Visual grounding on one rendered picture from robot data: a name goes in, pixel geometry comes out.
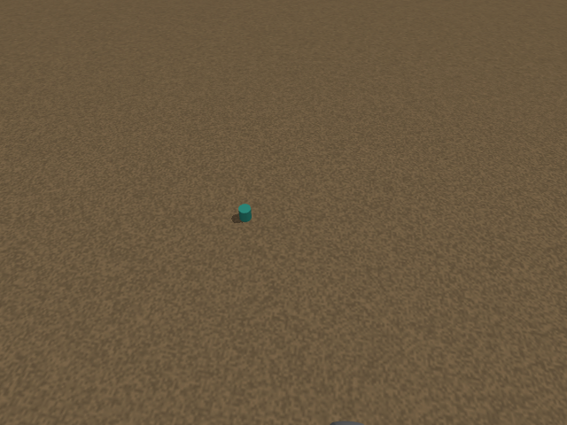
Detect tin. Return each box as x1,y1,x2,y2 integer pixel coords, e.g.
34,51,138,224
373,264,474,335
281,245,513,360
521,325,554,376
238,204,252,222

